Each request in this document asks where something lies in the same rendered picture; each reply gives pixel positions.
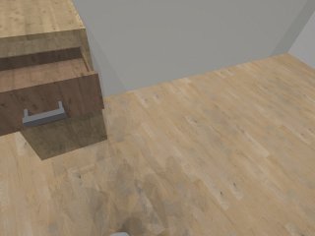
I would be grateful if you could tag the cabinet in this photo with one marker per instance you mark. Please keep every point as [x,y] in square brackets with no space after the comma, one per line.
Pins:
[30,26]

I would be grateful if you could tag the drawer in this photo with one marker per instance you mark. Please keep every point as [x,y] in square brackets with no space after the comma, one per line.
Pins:
[38,81]

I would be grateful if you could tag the handle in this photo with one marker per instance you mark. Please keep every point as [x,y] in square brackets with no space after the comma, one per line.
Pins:
[44,117]

